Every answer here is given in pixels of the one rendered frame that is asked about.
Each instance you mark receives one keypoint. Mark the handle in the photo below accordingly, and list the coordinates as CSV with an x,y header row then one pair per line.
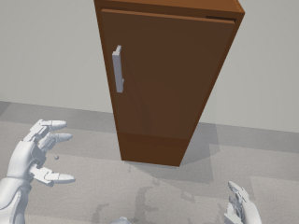
x,y
116,58

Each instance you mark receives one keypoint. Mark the cupboard door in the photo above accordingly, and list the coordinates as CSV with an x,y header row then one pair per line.
x,y
167,64

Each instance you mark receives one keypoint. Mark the robot left hand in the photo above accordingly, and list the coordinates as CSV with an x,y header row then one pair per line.
x,y
22,163

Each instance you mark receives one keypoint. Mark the robot left forearm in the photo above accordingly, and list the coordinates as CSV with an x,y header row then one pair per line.
x,y
13,199

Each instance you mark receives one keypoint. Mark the robot right hand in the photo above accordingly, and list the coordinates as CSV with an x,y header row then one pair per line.
x,y
246,211

